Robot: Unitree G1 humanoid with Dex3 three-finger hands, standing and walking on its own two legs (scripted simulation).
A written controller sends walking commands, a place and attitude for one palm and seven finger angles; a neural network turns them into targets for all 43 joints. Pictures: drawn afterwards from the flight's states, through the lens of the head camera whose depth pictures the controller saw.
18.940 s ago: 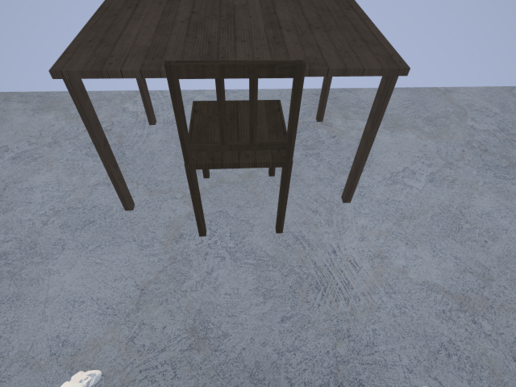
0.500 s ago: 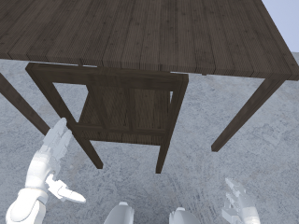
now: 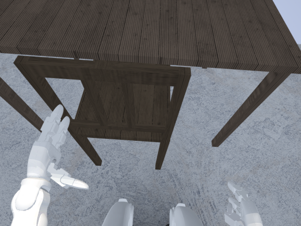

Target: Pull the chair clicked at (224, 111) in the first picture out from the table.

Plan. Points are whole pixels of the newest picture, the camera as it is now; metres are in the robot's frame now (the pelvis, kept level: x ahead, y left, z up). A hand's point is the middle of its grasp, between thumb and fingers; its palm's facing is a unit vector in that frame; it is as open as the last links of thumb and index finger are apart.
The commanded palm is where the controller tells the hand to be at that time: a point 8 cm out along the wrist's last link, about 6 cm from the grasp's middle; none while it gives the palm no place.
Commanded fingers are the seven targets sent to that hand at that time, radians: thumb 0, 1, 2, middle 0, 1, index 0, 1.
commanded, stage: aim the fingers beside a spindle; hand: left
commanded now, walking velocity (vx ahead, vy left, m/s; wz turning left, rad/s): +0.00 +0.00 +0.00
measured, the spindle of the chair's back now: (97, 104) +0.45 +0.18 +0.00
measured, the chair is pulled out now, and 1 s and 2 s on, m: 0.00 0.00 0.00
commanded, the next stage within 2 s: none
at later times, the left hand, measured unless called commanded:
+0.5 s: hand (89, 153) +0.30 +0.17 +0.00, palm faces -0.05 -1.00 -0.02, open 16.9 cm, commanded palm +0.28 +0.23 +0.02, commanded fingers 0.00 -0.50 0.30 -0.06 -0.08 -0.06 -0.08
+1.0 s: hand (84, 146) +0.31 +0.18 +0.02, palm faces +0.00 -1.00 -0.07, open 16.9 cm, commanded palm +0.28 +0.23 +0.01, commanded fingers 0.00 -0.50 0.30 -0.06 -0.08 -0.06 -0.08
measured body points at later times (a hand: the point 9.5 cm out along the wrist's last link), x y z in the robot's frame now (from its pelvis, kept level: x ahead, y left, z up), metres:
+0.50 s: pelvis -0.01 +0.01 -0.01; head +0.10 +0.02 +0.42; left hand +0.29 +0.23 +0.01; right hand +0.16 -0.24 -0.11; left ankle +0.02 +0.11 -0.64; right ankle +0.01 -0.11 -0.64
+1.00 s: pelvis +0.00 +0.00 -0.01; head +0.10 +0.00 +0.42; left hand +0.30 +0.24 +0.03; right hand +0.15 -0.25 -0.12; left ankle +0.02 +0.11 -0.64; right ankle +0.01 -0.11 -0.64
